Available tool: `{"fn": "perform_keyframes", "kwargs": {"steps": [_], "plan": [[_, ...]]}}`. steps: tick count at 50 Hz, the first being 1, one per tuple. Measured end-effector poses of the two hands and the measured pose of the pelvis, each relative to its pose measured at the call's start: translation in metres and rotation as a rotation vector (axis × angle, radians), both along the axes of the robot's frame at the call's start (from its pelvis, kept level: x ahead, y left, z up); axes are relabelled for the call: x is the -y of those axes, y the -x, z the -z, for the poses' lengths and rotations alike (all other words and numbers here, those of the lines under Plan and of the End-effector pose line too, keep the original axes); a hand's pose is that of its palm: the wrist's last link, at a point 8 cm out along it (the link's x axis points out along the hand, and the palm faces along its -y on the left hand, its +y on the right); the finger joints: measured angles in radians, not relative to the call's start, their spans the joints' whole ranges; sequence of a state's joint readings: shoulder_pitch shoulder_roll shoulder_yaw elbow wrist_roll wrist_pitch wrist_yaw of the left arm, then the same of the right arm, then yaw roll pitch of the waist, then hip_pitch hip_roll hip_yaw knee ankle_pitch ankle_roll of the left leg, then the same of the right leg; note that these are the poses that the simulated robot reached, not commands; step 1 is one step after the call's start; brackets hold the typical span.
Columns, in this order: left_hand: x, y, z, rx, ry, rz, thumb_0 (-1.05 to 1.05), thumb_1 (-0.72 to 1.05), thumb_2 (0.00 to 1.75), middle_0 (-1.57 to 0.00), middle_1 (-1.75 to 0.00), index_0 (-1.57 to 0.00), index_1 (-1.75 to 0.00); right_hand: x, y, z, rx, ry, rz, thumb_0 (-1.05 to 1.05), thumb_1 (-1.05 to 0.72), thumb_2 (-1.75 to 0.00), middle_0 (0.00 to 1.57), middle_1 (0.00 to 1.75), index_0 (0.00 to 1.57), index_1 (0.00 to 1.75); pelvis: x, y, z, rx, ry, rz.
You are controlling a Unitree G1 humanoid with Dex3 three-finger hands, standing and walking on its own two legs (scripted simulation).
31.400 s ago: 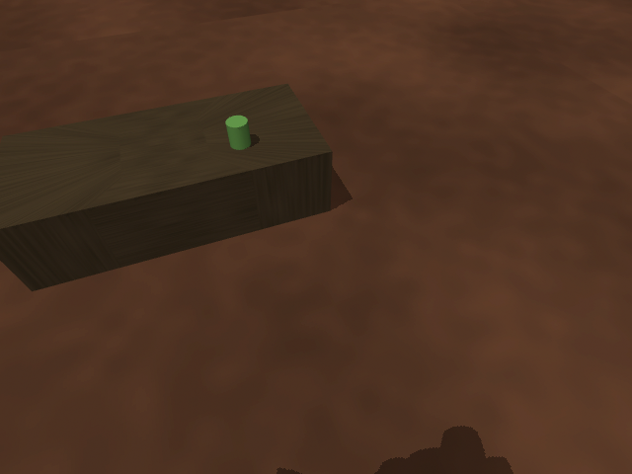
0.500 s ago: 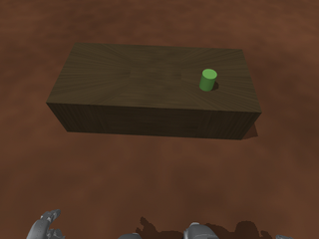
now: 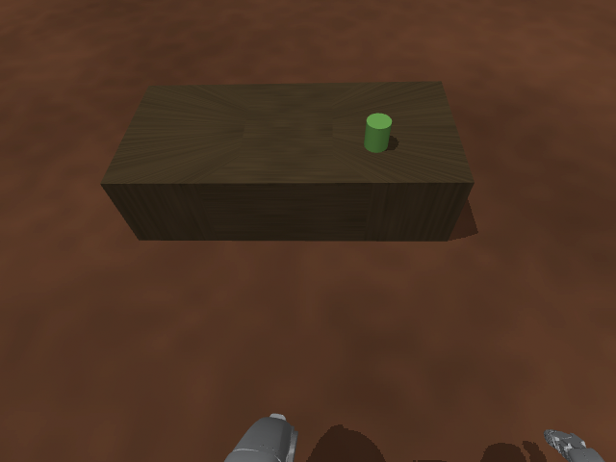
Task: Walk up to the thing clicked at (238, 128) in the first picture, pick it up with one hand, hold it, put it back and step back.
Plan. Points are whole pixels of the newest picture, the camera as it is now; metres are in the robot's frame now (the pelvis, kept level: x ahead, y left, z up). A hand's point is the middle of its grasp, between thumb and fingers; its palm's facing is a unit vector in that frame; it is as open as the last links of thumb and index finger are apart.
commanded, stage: step back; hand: right
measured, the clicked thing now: (377, 133) +1.13 -0.18 -0.38
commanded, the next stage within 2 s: stand in 1.08 s
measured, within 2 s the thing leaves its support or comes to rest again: neither
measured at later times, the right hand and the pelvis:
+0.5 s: hand out of the picture +0.04 -0.26 -0.14, palm faces -0.12 +0.93 -0.35, open 7.4 cm; pelvis -0.06 -0.01 +0.01, yaw +6 degrees
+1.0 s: hand out of the picture +0.10 -0.22 -0.13, palm faces -0.11 +0.94 -0.34, open 7.4 cm; pelvis -0.04 +0.01 +0.02, yaw +6 degrees
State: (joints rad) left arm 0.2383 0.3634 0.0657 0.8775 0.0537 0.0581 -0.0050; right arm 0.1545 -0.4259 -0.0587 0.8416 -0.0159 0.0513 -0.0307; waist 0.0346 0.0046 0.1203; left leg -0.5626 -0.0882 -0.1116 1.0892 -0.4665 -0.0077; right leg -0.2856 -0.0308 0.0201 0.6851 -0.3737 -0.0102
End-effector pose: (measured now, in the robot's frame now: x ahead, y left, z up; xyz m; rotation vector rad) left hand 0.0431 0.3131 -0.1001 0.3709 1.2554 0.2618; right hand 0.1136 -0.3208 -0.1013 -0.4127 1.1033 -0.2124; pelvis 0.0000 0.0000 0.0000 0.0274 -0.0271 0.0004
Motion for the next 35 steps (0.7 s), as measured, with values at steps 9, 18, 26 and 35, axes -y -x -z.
{"fn": "perform_keyframes", "kwargs": {"steps": [9,18,26,35], "plan": [[-0.014,0.032,0.003,0.118,-0.017,-0.038,0.01,0.90,0.90,-0.21,-0.30,-0.21,-0.30,-0.016,0.066,0.016,-0.121,-0.024,-0.052,0.01,-0.90,-0.90,0.21,0.30,0.20,0.30,0.000,0.043,0.007,0.019,-0.012,-0.087],[0.000,0.063,0.004,0.100,0.033,-0.069,0.01,0.91,0.90,-0.20,-0.30,-0.21,-0.30,-0.025,0.081,0.009,-0.060,-0.079,-0.054,0.01,-0.90,-0.90,0.21,0.30,0.21,0.30,0.007,0.061,-0.002,0.032,0.024,-0.071],[0.010,0.085,0.004,0.088,0.049,-0.101,0.01,0.91,0.90,-0.20,-0.30,-0.21,-0.30,-0.019,0.071,0.004,-0.057,-0.070,-0.072,0.01,-0.90,-0.90,0.21,0.30,0.21,0.30,0.006,0.064,-0.006,0.022,0.033,-0.102],[-0.004,0.071,0.010,0.062,0.074,-0.116,0.01,0.91,0.90,-0.20,-0.30,-0.21,-0.30,-0.032,0.072,-0.002,-0.108,-0.051,-0.062,0.01,-0.90,-0.90,0.20,0.30,0.20,0.30,-0.006,0.052,-0.010,0.015,0.035,-0.106]]}}
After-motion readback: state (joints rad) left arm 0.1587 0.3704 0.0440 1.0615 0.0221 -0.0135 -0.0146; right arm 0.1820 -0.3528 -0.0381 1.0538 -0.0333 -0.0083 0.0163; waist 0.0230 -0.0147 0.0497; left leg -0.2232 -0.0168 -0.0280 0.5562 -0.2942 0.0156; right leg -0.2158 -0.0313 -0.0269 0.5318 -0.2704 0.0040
